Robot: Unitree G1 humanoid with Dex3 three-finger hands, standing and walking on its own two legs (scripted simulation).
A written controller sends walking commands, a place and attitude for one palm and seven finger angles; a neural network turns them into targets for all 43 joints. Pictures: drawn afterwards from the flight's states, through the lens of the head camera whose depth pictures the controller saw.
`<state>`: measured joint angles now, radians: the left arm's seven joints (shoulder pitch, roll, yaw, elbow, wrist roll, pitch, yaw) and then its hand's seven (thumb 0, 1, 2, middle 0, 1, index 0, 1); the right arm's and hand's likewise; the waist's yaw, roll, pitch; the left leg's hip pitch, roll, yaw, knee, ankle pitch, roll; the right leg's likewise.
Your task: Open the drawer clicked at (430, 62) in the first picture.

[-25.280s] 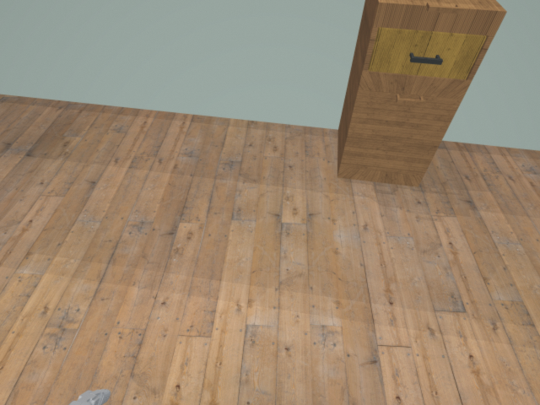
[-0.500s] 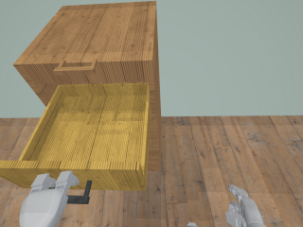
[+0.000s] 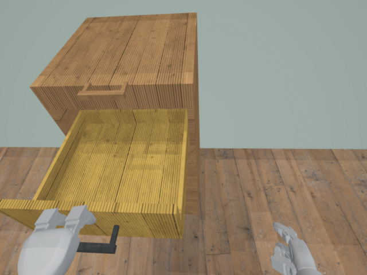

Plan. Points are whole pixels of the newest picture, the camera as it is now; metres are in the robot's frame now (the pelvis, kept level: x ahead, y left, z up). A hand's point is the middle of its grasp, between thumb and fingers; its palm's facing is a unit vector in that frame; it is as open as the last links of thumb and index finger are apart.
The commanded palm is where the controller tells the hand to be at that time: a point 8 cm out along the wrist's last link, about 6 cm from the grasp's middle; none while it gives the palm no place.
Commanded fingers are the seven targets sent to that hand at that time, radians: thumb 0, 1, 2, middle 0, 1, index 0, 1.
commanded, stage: lift the hand off the handle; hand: left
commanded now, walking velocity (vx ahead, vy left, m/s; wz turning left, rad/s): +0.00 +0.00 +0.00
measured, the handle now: (91, 238) +0.19 +0.24 -0.03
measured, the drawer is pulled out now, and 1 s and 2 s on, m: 0.30 0.30 0.30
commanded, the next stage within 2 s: draw the hand back to the body in 1.16 s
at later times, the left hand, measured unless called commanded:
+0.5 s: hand (57, 245) +0.15 +0.24 +0.07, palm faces +0.06 -0.09 -0.99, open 13.7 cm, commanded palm +0.13 +0.24 +0.12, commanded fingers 0.00 -0.50 0.30 -0.30 -1.20 -0.30 -1.20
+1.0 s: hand (46, 236) +0.16 +0.25 +0.11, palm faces +0.07 -0.10 -0.99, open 13.8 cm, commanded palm +0.13 +0.24 +0.16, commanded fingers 0.00 -0.50 0.30 -0.30 -1.20 -0.30 -1.20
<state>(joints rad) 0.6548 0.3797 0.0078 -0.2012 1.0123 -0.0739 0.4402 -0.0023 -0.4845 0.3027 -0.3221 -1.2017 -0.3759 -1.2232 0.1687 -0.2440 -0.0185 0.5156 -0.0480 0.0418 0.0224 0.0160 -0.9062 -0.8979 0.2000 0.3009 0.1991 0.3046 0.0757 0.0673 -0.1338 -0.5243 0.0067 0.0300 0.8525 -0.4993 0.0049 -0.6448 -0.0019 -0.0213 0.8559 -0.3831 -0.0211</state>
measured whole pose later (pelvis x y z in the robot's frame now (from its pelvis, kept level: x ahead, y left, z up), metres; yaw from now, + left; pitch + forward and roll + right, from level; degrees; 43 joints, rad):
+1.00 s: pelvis +0.00 +0.01 +0.03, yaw +0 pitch +4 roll +0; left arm 0.65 0.43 0.03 -0.44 0.93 0.01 0.25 0.00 -0.49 0.30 -0.32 -1.20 -0.32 -1.21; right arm 0.18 -0.25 0.00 0.49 -0.01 0.07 0.02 0.02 -0.91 -0.90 0.20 0.30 0.20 0.30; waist 0.11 0.10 -0.09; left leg -0.30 0.00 0.03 0.65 -0.41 0.02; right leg -0.42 0.00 -0.02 0.65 -0.30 0.00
